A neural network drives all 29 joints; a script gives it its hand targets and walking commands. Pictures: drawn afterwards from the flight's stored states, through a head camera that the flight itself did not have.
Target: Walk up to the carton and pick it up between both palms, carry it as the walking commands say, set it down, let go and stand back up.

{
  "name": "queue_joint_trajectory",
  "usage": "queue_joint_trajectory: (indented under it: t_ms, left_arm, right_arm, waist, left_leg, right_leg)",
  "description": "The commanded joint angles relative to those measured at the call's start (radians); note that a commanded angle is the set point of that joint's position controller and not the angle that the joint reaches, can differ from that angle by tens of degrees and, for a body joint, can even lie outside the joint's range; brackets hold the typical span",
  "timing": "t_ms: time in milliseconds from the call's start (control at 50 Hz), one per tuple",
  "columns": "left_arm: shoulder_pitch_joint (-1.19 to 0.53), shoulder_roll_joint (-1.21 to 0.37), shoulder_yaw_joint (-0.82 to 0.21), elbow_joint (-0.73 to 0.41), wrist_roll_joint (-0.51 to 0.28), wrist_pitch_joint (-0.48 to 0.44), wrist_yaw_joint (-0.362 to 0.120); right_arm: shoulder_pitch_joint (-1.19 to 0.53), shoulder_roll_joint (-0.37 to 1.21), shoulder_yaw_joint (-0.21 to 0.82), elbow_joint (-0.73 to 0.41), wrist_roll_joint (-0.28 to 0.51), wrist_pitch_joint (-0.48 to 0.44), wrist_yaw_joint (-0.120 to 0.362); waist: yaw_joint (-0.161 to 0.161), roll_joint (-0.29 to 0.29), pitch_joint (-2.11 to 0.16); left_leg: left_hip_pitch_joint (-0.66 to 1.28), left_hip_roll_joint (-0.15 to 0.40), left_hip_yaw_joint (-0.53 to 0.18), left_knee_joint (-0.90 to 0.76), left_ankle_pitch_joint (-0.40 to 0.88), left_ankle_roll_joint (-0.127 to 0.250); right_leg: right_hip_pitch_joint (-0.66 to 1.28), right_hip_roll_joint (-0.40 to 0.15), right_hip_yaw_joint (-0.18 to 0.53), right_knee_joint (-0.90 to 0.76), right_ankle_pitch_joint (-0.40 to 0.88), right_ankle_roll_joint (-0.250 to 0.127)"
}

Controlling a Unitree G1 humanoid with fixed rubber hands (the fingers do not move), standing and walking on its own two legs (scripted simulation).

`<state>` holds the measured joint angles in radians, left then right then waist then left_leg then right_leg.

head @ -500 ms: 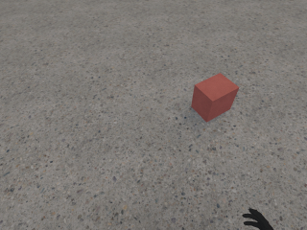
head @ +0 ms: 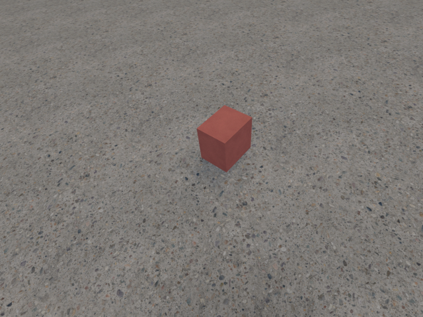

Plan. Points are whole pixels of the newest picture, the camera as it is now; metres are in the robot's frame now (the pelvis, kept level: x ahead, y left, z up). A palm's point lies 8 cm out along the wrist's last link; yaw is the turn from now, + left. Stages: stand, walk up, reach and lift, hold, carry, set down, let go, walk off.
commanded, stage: walk up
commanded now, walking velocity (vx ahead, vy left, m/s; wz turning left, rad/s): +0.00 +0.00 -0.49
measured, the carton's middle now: (225, 138) +1.18 -0.04 -0.64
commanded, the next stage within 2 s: none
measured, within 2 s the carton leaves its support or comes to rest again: neither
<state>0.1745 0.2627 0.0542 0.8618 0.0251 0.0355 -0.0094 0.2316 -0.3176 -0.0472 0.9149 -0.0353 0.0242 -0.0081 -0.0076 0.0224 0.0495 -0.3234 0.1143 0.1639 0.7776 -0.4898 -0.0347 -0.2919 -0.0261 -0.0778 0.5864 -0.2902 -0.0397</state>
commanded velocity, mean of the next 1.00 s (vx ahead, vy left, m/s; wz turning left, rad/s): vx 0.08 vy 0.12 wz -0.32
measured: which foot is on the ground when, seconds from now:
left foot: up 0.00-0.44, down 0.46-0.90, up 0.92-1.00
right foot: down 0.00-0.46, up 0.48-0.86, down 0.88-1.00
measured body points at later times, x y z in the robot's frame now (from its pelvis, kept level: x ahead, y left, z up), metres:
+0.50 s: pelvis +0.04 +0.05 +0.01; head +0.07 +0.05 +0.46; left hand +0.12 +0.33 -0.13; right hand +0.10 -0.21 -0.12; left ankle +0.04 +0.15 -0.73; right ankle +0.01 -0.09 -0.73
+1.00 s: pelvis +0.09 +0.08 +0.01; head +0.11 +0.04 +0.46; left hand +0.23 +0.30 -0.12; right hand +0.04 -0.16 -0.15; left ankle +0.06 +0.19 -0.67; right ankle +0.06 -0.01 -0.73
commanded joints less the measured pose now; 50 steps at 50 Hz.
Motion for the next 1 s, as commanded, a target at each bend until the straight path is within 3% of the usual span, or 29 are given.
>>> queue_joint_trajectory:
  t_ms: [0,20,60,120,160,180,200,220,280,300,360,400,420,440,460,480,500,540,560,600,660,780,840,860,880,900,920,940,980]
  left_arm:
    - [0.037,0.155,0.043,-0.022,-0.002,-0.011,0.020]
    - [-0.009,0.130,0.038,-0.027,-0.002,-0.014,0.024]
    - [-0.014,0.117,0.031,-0.027,-0.002,-0.021,0.023]
    - [0.033,0.126,0.039,-0.018,0.002,-0.023,0.019]
    - [0.136,0.179,0.074,0.034,0.019,-0.018,0.032]
    - [0.241,0.199,0.070,0.052,0.022,-0.003,0.050]
    - [0.205,0.190,0.070,0.047,0.016,0.000,0.052]
    - [0.153,0.176,0.065,0.035,0.009,-0.006,0.049]
    - [0.023,0.098,0.031,0.015,-0.005,-0.039,0.031]
    - [0.048,0.102,0.029,0.031,-0.003,-0.047,0.027]
    - [0.113,0.203,0.060,0.062,0.013,-0.031,0.028]
    - [0.097,0.213,0.055,0.045,-0.002,-0.016,0.048]
    - [0.013,0.189,0.045,0.025,-0.014,-0.023,0.044]
    - [0.021,0.118,0.029,0.031,-0.019,-0.035,0.039]
    - [0.052,0.041,0.022,0.041,-0.016,-0.042,0.035]
    - [0.042,0.031,0.011,0.010,-0.012,-0.039,0.041]
    - [0.035,0.049,0.016,0.025,-0.005,-0.032,0.043]
    - [0.062,0.043,0.012,0.052,0.009,-0.025,0.032]
    - [0.066,0.047,0.009,0.046,0.005,-0.026,0.029]
    - [0.061,0.044,0.004,0.051,-0.002,-0.020,0.030]
    - [-0.001,0.026,-0.005,0.027,-0.019,-0.012,0.033]
    - [-0.041,0.000,-0.006,0.007,-0.030,-0.015,0.043]
    - [0.045,-0.001,0.007,0.040,-0.025,-0.025,0.056]
    - [0.120,0.036,0.025,0.067,-0.015,-0.031,0.064]
    - [0.197,0.121,0.053,0.092,0.007,-0.036,0.072]
    - [0.270,0.195,0.070,0.117,0.018,-0.026,0.080]
    - [0.291,0.182,0.062,0.129,0.014,-0.017,0.084]
    - [0.215,0.136,0.050,0.116,0.010,-0.022,0.083]
    - [0.099,0.058,0.029,0.103,0.005,-0.039,0.074]
  right_arm:
    - [-0.043,-0.044,-0.016,-0.076,0.004,-0.004,0.003]
    - [-0.023,-0.045,-0.016,-0.062,0.008,-0.006,0.009]
    - [0.015,-0.038,-0.017,-0.049,0.009,-0.001,0.017]
    - [-0.011,-0.014,-0.005,-0.074,0.010,0.009,0.017]
    - [-0.050,-0.020,-0.018,-0.078,-0.012,0.033,0.025]
    - [-0.025,-0.033,-0.020,-0.117,-0.027,0.050,0.042]
    - [-0.050,-0.041,-0.021,-0.136,-0.032,0.048,0.054]
    - [-0.067,-0.038,-0.018,-0.149,-0.028,0.039,0.061]
    - [-0.031,0.023,0.014,-0.126,0.014,-0.005,0.052]
    - [-0.027,0.033,0.020,-0.114,0.022,-0.013,0.042]
    - [-0.026,0.003,-0.001,-0.113,-0.006,0.004,0.020]
    - [0.009,0.019,0.006,-0.145,-0.004,0.003,0.024]
    - [0.066,0.020,0.007,-0.126,0.006,-0.015,0.013]
    - [0.113,-0.004,0.003,-0.093,0.012,-0.037,-0.003]
    - [0.160,-0.073,-0.008,-0.077,0.006,-0.050,-0.011]
    - [0.136,-0.146,-0.016,-0.099,0.008,-0.042,-0.011]
    - [0.103,-0.094,-0.005,-0.098,0.012,-0.042,-0.007]
    - [0.077,-0.038,0.009,-0.078,0.014,-0.056,-0.003]
    - [0.060,-0.019,0.013,-0.081,0.022,-0.055,-0.008]
    - [0.093,-0.001,0.020,-0.066,0.019,-0.060,-0.011]
    - [0.148,0.006,0.026,-0.048,0.018,-0.058,-0.021]
    - [0.158,0.006,0.029,-0.004,0.011,-0.042,-0.031]
    - [0.131,-0.008,0.022,0.014,0.011,-0.037,-0.023]
    - [0.109,-0.008,0.021,0.002,0.011,-0.041,-0.017]
    - [0.110,0.014,0.021,-0.023,0.008,-0.046,-0.013]
    - [0.081,0.035,0.016,-0.053,0.000,-0.032,-0.013]
    - [0.037,0.004,0.003,-0.070,-0.013,-0.011,-0.015]
    - [0.031,0.003,-0.001,-0.067,-0.015,-0.003,-0.008]
    - [0.050,0.012,-0.010,-0.061,-0.009,0.004,0.009]
  waist:
    - [0.022,-0.188,0.010]
    - [-0.002,-0.161,0.007]
    - [-0.012,-0.141,-0.043]
    - [0.010,-0.146,-0.054]
    - [0.063,-0.064,-0.028]
    - [0.070,-0.007,-0.059]
    - [0.061,-0.059,-0.032]
    - [0.050,-0.123,-0.011]
    - [0.021,-0.231,-0.051]
    - [0.034,-0.244,-0.065]
    - [0.058,-0.172,-0.026]
    - [0.040,-0.199,-0.038]
    - [-0.010,-0.216,-0.050]
    - [-0.020,-0.128,-0.075]
    - [-0.014,0.084,-0.073]
    - [-0.022,0.233,-0.048]
    - [0.007,0.125,-0.019]
    - [0.031,0.045,0.004]
    - [0.040,0.089,-0.003]
    - [0.027,0.128,-0.022]
    - [-0.003,0.122,-0.042]
    - [-0.016,0.120,-0.043]
    - [0.031,0.081,-0.066]
    - [0.069,0.053,-0.093]
    - [0.087,-0.109,-0.129]
    - [0.123,-0.297,-0.121]
    - [0.102,-0.148,-0.085]
    - [0.067,-0.103,-0.019]
    - [0.005,-0.088,0.044]
  left_leg:
    - [-0.210,-0.021,-0.148,0.203,-0.029,-0.010]
    - [-0.190,-0.030,-0.141,0.190,0.045,-0.018]
    - [-0.142,-0.048,-0.126,0.169,0.102,-0.020]
    - [-0.127,-0.069,-0.114,0.076,0.117,-0.017]
    - [-0.216,-0.067,-0.151,0.124,0.102,-0.023]
    - [-0.288,-0.041,-0.206,0.218,0.131,-0.018]
    - [-0.318,-0.026,-0.226,0.198,0.174,-0.014]
    - [-0.310,-0.038,-0.223,0.159,0.211,-0.014]
    - [-0.057,-0.088,-0.150,-0.123,0.224,-0.002]
    - [0.022,-0.112,-0.110,-0.185,0.210,-0.003]
    - [0.057,-0.150,-0.097,-0.241,0.126,-0.001]
    - [0.056,-0.124,-0.153,-0.286,0.142,0.017]
    - [0.220,-0.120,-0.145,-0.422,0.215,0.027]
    - [0.340,-0.062,-0.173,-0.517,0.288,0.014]
    - [0.382,0.109,-0.336,-0.621,0.361,-0.012]
    - [0.340,0.245,-0.489,-0.626,0.407,0.078]
    - [0.251,0.223,-0.425,-0.590,0.532,0.104]
    - [0.252,0.156,-0.336,-0.539,0.786,0.085]
    - [0.263,0.100,-0.259,-0.505,0.910,0.083]
    - [0.300,0.074,-0.223,-0.473,1.084,0.073]
    - [0.377,0.089,-0.195,-0.467,1.145,0.091]
    - [0.367,0.089,-0.163,-0.440,1.027,0.143]
    - [0.256,0.044,-0.110,-0.344,0.855,0.126]
    - [0.121,0.015,-0.082,-0.271,0.730,0.106]
    - [-0.067,-0.063,-0.031,-0.110,0.442,0.072]
    - [-0.239,-0.138,-0.052,0.146,-0.072,0.028]
    - [-0.259,-0.080,-0.149,0.274,-0.094,0.030]
    - [-0.263,-0.055,-0.173,0.309,-0.011,0.021]
    - [-0.213,-0.036,-0.178,0.284,0.125,0.005]
  right_leg:
    - [0.119,-0.289,0.373,-0.355,0.260,-0.157]
    - [0.116,-0.233,0.306,-0.345,0.262,-0.141]
    - [0.126,-0.193,0.242,-0.313,0.370,-0.131]
    - [0.136,-0.195,0.257,-0.293,0.404,-0.140]
    - [0.202,-0.294,0.406,-0.328,0.384,-0.155]
    - [0.271,-0.357,0.509,-0.368,0.112,-0.137]
    - [0.256,-0.338,0.522,-0.412,-0.090,-0.119]
    - [0.228,-0.301,0.499,-0.434,-0.128,-0.108]
    - [0.120,-0.148,0.240,-0.379,0.081,-0.074]
    - [0.097,-0.131,0.222,-0.374,0.114,-0.079]
    - [0.070,-0.202,0.432,-0.354,0.064,-0.094]
    - [0.087,-0.239,0.511,-0.348,-0.093,-0.081]
    - [-0.005,-0.169,0.442,-0.305,-0.093,-0.040]
    - [-0.053,-0.068,0.318,-0.172,-0.051,-0.011]
    - [-0.139,0.039,0.183,0.037,-0.043,0.026]
    - [-0.241,0.053,0.115,0.162,-0.240,0.052]
    - [-0.181,-0.002,0.120,0.255,-0.234,0.058]
    - [-0.150,-0.004,0.111,0.290,-0.161,0.068]
    - [-0.134,-0.007,0.089,0.305,-0.125,0.065]
    - [-0.138,0.008,0.060,0.315,-0.097,0.069]
    - [-0.166,0.015,0.037,0.282,-0.101,0.054]
    - [-0.100,0.013,0.020,0.131,-0.094,0.022]
    - [0.088,-0.003,-0.015,-0.087,0.058,-0.008]
    - [0.251,-0.062,0.032,-0.151,0.131,-0.036]
    - [0.406,-0.240,0.273,-0.197,0.249,-0.097]
    - [0.417,-0.482,0.614,-0.293,0.414,-0.240]
    - [0.348,-0.475,0.630,-0.328,0.345,-0.236]
    - [0.279,-0.423,0.549,-0.341,0.294,-0.209]
    - [0.175,-0.308,0.351,-0.324,0.377,-0.141]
